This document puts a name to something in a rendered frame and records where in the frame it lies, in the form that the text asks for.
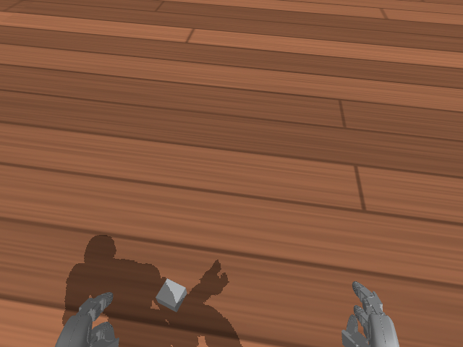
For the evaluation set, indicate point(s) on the small box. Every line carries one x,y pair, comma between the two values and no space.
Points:
171,295

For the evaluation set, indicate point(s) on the left robot hand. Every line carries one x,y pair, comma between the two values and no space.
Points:
78,331

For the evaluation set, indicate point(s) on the right robot hand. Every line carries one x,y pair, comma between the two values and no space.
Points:
378,327

